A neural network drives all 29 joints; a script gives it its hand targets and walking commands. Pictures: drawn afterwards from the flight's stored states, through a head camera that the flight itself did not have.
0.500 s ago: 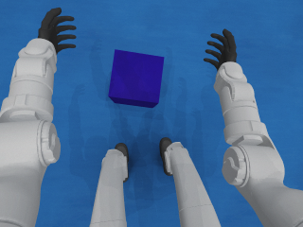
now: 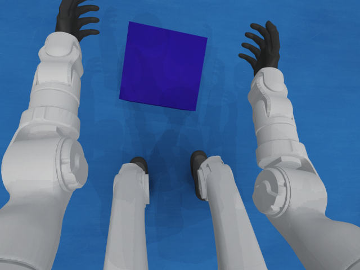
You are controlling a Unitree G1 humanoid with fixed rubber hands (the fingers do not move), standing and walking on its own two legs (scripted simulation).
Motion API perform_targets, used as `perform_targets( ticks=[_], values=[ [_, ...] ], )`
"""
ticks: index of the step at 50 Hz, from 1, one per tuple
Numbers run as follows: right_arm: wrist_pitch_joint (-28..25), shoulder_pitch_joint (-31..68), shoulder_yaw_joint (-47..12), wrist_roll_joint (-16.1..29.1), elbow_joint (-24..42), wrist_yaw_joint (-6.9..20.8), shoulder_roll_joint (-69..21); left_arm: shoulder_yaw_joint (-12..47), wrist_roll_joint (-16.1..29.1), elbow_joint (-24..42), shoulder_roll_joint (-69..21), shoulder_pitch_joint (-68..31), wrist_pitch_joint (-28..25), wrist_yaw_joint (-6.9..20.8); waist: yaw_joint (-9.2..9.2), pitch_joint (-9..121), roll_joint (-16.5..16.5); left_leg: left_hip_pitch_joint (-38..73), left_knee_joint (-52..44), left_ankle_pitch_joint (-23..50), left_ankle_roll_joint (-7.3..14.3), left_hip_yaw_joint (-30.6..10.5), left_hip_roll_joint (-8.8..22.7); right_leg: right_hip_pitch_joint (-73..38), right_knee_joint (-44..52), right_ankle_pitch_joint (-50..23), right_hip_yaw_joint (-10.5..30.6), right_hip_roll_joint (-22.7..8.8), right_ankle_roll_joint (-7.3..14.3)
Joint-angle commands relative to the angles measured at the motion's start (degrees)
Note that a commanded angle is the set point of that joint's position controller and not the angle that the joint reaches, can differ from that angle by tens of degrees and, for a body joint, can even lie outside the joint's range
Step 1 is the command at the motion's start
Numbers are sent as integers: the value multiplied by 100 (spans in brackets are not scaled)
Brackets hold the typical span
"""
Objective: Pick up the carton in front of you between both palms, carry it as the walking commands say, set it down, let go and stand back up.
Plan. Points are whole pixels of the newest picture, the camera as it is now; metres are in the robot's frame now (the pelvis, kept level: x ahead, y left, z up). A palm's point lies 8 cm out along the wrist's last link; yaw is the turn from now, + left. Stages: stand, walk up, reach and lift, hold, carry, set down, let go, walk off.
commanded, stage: reach and lift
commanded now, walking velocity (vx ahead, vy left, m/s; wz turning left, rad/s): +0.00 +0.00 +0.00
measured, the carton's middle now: (161, 74) +0.50 +0.02 -0.45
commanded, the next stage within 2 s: none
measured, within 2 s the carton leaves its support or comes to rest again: leaves its support in 1.38 s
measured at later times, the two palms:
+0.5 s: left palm (99, 61) +0.52 +0.19 -0.36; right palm (227, 79) +0.47 -0.17 -0.36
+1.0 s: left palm (106, 62) +0.52 +0.17 -0.38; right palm (221, 78) +0.47 -0.16 -0.37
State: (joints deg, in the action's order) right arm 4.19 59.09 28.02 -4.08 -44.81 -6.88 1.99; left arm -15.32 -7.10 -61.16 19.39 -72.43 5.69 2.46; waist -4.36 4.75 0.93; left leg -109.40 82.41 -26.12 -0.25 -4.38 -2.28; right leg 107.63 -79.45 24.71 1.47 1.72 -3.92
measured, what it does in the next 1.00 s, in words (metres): lowers itself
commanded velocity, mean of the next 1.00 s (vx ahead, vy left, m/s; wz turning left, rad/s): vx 0.00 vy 0.00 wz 0.00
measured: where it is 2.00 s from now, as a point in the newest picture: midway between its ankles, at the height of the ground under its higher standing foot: (171, 187)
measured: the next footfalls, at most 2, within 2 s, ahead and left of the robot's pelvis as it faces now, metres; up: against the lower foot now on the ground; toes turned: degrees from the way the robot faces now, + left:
none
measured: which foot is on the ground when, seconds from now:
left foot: down 0.00-1.00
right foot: down 0.00-1.00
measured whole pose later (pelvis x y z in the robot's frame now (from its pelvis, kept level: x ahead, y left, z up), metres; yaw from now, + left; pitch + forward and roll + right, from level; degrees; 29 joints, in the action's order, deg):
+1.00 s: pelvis -0.05 +0.00 -0.20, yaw -2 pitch +37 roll -5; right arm 2.5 82.6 13.9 12.0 -62.7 -11.3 9.9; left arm 6.6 10.8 -73.5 28.8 -93.0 4.1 -0.2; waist -3.8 -21.3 -3.2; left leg -130.8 125.9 -32.6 0.4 -3.5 -0.8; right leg 128.8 -121.7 30.7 0.7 3.6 -5.4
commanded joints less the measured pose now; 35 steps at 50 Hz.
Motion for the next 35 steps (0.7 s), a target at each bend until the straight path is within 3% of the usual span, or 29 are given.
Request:
perform_targets(
  ticks=[1, 5, 10, 14, 18, 24, 30, 35],
  values=[
    [-142, 893, -341, 333, 476, -129, 643, 287, 362, 612, 830, -1461, -187, -145, -49, 5692, 637, 3358, 528, 3422, -124, 268, -81, -1980, -633, -2825, -600, 305, -205],
    [-71, 1327, -855, 871, 580, -320, 990, 822, 947, 731, 1263, -1936, -175, -227, -78, 6460, 738, 3146, 1263, 2976, -130, 398, -67, -2149, -1379, -2705, -657, 284, -193],
    [147, 2093, -1205, 1364, 627, -481, 1276, 1257, 1423, 715, 1631, -2735, -7, -237, -120, 6523, 866, 2927, 1824, 1825, -108, 511, 14, -1889, -1963, -1713, -795, 215, -142],
    [282, 2670, -1197, 1433, 206, -508, 1385, 1491, 1573, 170, 1740, -3247, 111, -202, -155, 5710, 807, 2356, 2015, 680, -72, 488, 145, -1478, -2286, -838, -830, 92, -138],
    [222, 3104, -1098, 1313, -383, -442, 1444, 1586, 1579, -422, 1739, -3486, 74, -153, -175, 4856, 674, 1770, 2304, 217, -55, 380, 222, -1172, -2651, -492, -794, 35, -135],
    [-6, 3491, -1020, 1205, -963, -346, 1575, 1717, 1619, -719, 1816, -3776, -120, -187, -150, 4321, 600, 1484, 2829, 510, -74, 246, 285, -1013, -3216, -764, -723, 29, -114],
    [-228, 3675, -1402, 1563, -907, -412, 1534, 1920, 1867, -367, 1937, -4050, -326, -295, -67, 4606, 489, 1708, 3298, 1319, -40, 254, 251, -1232, -3630, -1538, -711, 96, -111],
    [-255, 3227, -1574, 1839, -1105, -444, 1257, 2072, 1897, -391, 1738, -3715, -351, -278, 45, 4813, 674, 2080, 3480, 1882, -25, 257, 261, -1185, -3766, -1889, -717, 202, -111]
  ],
)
